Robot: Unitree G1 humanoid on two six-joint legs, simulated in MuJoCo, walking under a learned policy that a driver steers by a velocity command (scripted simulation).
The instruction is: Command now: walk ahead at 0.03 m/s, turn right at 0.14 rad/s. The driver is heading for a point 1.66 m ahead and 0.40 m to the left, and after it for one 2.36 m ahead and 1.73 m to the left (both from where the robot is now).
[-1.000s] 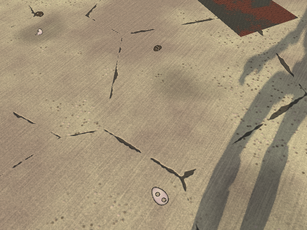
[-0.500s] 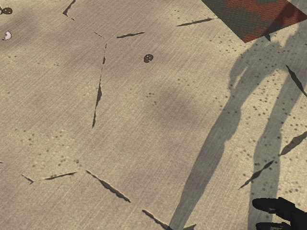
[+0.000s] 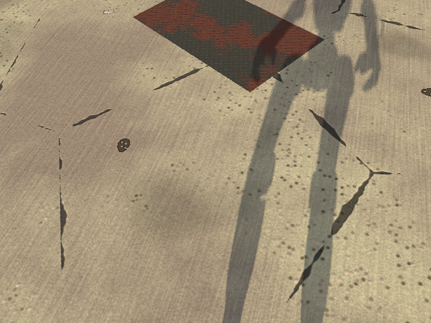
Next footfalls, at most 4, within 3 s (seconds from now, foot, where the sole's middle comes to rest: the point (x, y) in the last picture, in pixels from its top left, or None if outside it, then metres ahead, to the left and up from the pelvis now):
0.16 left None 0.04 0.15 -0.78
2.68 right None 0.17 -0.14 -0.77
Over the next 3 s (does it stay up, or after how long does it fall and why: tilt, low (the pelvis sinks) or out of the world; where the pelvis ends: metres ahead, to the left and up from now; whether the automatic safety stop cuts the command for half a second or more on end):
stays up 0.30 -0.05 -0.01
